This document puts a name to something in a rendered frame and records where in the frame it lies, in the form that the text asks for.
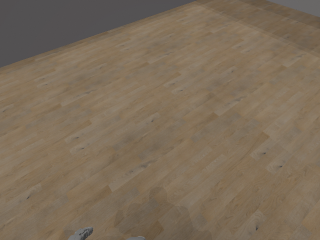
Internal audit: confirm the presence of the robot left hand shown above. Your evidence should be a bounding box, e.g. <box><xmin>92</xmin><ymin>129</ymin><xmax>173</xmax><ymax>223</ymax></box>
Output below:
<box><xmin>68</xmin><ymin>226</ymin><xmax>93</xmax><ymax>240</ymax></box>

